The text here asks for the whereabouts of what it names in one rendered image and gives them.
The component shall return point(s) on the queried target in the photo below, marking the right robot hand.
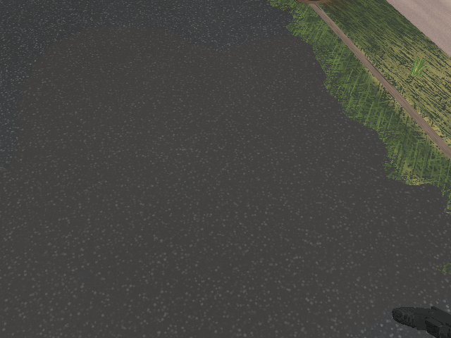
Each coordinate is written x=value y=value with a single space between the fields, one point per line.
x=435 y=321

